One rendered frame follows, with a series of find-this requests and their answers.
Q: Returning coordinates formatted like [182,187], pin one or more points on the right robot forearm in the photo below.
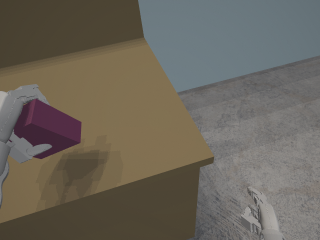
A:
[271,234]

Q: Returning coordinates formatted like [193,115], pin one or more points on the robot left hand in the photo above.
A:
[11,105]

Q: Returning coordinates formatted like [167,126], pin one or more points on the robot right hand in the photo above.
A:
[264,217]

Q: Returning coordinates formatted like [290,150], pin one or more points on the sponge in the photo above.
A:
[40,123]

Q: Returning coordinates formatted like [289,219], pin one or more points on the left robot forearm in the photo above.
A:
[4,166]

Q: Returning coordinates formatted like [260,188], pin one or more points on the table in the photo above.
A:
[135,173]

